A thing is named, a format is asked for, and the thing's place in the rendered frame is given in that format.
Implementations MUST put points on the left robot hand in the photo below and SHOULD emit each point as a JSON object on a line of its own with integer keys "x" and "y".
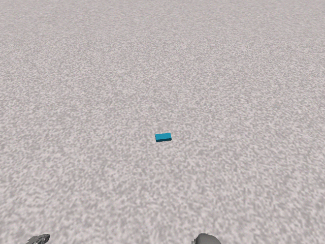
{"x": 41, "y": 239}

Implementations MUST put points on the small box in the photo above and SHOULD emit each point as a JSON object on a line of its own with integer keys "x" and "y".
{"x": 163, "y": 137}

